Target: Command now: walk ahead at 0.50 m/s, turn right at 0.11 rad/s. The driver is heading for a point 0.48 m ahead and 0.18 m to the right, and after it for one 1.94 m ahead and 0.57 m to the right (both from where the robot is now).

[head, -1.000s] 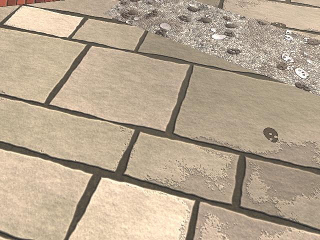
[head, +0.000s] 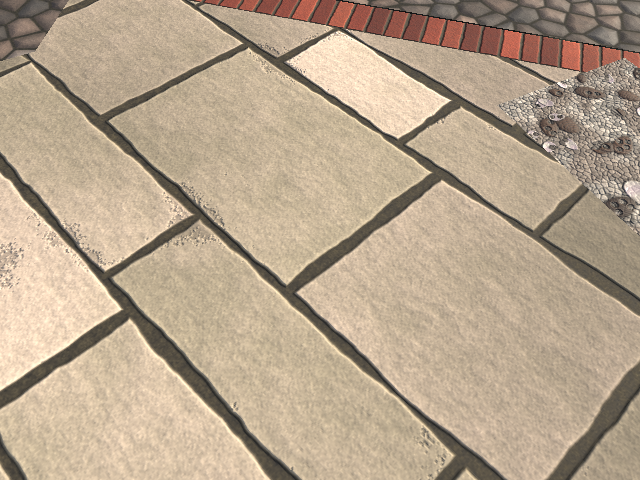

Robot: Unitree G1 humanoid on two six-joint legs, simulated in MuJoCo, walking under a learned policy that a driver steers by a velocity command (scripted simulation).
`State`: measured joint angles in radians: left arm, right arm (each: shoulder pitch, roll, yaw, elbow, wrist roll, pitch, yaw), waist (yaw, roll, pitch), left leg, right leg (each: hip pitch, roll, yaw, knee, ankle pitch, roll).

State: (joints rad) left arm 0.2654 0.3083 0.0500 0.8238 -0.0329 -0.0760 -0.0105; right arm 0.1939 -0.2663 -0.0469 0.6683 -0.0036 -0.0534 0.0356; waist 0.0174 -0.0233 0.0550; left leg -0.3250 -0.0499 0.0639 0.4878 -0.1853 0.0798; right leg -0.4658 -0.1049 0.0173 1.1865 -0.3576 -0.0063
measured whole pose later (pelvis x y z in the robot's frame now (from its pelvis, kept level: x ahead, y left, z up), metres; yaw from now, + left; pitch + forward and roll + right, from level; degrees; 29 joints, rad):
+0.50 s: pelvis +0.28 -0.08 -0.01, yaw -16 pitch +2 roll +1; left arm 0.17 0.30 0.07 0.70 -0.02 -0.05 -0.04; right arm 0.26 -0.29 -0.05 0.79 0.02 -0.09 0.00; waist 0.00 0.00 0.06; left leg -0.29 0.02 0.00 1.20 -0.45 0.00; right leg -0.43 0.07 -0.02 0.59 -0.19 -0.10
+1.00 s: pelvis +0.47 -0.10 +0.00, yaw -31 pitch +2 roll +0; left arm 0.18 0.31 0.06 0.70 0.00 0.05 0.04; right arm 0.13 -0.24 -0.03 0.71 -0.02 -0.03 0.01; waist -0.01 -0.02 0.04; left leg -0.40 -0.03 -0.04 0.48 -0.11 0.02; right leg -0.39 0.06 0.11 1.02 -0.55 0.07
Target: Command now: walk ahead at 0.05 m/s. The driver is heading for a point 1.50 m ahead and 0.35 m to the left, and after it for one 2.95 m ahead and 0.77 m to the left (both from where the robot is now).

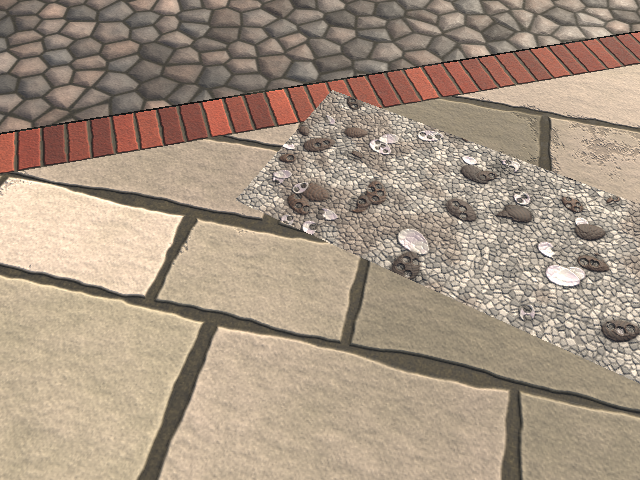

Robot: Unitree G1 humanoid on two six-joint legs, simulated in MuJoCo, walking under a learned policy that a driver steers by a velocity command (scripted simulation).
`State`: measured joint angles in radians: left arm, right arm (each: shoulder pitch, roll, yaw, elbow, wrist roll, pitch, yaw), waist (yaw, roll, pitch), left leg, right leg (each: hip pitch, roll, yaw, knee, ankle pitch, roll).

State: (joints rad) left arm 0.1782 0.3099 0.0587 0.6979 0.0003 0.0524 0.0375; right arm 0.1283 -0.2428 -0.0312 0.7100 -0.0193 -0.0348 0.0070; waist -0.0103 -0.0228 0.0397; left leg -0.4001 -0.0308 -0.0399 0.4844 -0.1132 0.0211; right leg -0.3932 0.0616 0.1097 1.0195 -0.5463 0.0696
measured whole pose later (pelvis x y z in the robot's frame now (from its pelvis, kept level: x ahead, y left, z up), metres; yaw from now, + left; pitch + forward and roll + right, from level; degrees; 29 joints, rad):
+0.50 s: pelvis +0.03 +0.02 -0.01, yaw +14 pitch +2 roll +0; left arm 0.18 0.30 0.08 0.74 -0.02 0.02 0.04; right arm 0.15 -0.31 -0.08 0.65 0.02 0.05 0.03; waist 0.02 -0.02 0.04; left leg -0.33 0.00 0.03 0.59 -0.24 0.00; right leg -0.22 -0.10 -0.08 0.58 -0.38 0.05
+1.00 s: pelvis +0.04 +0.01 +0.00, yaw +26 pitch +0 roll +0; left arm 0.20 0.26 0.04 0.75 0.02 -0.01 0.00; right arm 0.14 -0.26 -0.03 0.68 -0.03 0.02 -0.01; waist 0.00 0.03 0.02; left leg -0.28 -0.08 -0.14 0.52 -0.23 0.00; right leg -0.26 0.02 0.06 0.52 -0.26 0.00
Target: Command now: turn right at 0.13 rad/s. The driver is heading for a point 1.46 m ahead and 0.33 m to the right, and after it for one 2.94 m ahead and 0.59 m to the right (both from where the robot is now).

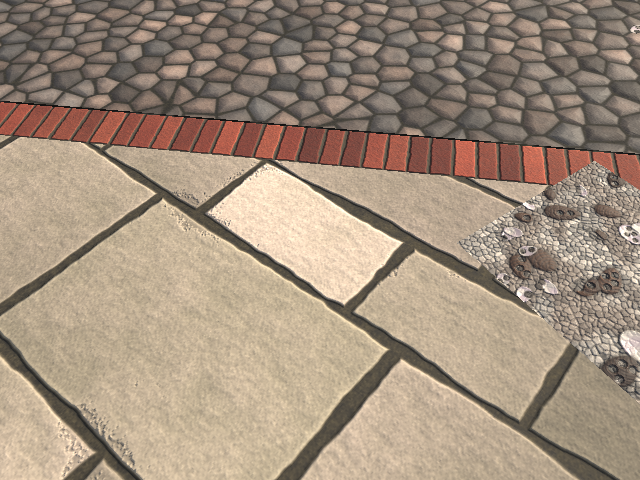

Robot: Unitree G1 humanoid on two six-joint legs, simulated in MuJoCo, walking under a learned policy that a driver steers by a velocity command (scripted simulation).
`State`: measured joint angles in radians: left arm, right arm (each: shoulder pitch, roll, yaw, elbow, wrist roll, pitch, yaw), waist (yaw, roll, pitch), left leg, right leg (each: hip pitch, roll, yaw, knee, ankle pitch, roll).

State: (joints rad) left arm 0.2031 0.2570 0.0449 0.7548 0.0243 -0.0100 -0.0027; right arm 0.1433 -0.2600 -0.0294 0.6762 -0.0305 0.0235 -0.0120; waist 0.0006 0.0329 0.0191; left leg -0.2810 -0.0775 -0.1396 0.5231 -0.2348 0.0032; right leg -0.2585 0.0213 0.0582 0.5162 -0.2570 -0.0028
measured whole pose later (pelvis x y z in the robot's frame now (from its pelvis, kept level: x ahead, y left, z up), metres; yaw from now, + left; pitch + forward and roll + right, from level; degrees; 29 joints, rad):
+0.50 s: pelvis +0.05 -0.04 +0.01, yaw -15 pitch +2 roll +2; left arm 0.17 0.31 0.06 0.61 -0.02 0.00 -0.03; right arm 0.33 -0.30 -0.08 0.74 0.01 -0.04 -0.02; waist -0.07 -0.01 0.00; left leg -0.11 0.04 0.10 0.36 -0.27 -0.02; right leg -0.54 -0.08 0.00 0.86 -0.32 0.01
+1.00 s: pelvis +0.24 -0.18 +0.00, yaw -20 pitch +2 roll +0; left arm 0.37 0.29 0.04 0.74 0.00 -0.08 0.01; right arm 0.10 -0.28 -0.03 0.72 0.02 -0.08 0.06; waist 0.06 0.05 0.02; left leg -0.68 0.05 0.01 0.59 0.14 0.02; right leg 0.09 0.08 -0.04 0.19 -0.32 -0.08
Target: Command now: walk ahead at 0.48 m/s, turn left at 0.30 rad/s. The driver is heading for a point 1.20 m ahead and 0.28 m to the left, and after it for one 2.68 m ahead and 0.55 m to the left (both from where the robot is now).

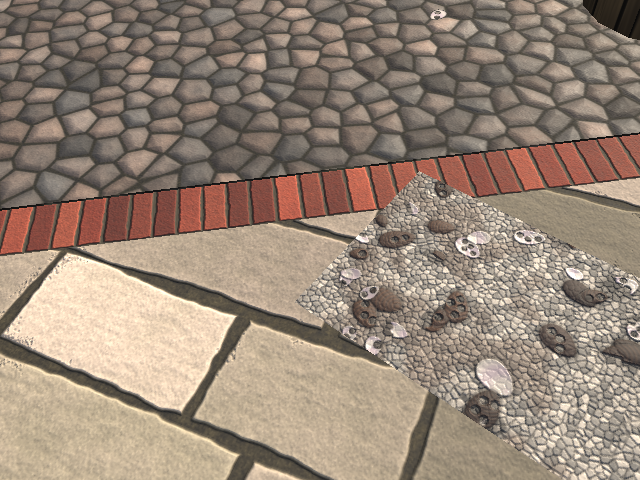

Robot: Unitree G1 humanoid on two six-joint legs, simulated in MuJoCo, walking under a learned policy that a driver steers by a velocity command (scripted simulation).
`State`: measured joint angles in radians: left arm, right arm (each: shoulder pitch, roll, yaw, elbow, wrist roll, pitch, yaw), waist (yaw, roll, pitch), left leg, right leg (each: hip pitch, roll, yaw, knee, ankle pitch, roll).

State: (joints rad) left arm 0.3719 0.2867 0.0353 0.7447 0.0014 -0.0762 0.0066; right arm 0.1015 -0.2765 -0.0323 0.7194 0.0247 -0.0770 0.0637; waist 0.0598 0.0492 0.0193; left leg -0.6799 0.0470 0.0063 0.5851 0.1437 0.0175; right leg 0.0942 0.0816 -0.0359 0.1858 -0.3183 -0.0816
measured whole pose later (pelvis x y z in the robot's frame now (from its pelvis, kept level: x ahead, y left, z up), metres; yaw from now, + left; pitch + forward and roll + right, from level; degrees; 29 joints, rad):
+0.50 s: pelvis +0.32 +0.00 +0.00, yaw +16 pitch +2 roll +1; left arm 0.10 0.29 0.01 0.61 0.00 -0.10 0.00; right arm 0.33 -0.30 -0.06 0.73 0.03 -0.04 -0.01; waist -0.08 -0.04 0.03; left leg -0.14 -0.11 -0.19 0.44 -0.32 0.04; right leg -0.58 -0.05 0.12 0.56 0.00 0.07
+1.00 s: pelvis +0.57 +0.06 +0.00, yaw +32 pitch +1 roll -2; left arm 0.39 0.29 0.06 0.84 -0.02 -0.08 0.00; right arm 0.06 -0.26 -0.04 0.62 0.02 -0.03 0.05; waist 0.11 0.04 0.04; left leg -0.61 0.06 -0.02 0.65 -0.06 0.03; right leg 0.06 -0.01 -0.17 0.24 -0.32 0.01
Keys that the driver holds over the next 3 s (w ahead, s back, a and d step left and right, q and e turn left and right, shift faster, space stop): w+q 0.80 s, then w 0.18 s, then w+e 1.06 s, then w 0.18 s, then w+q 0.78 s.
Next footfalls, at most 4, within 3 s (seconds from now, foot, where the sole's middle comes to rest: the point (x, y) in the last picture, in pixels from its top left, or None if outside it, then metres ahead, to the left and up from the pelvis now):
0.12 left None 0.26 0.10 -0.77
0.56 right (407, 439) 0.56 -0.08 -0.77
1.08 left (242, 377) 0.69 0.29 -0.77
1.60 right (301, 249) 1.06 0.18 -0.77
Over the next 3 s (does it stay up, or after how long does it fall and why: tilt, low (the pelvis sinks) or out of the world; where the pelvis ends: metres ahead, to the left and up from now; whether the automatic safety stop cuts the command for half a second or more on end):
stays up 1.59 0.32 -0.01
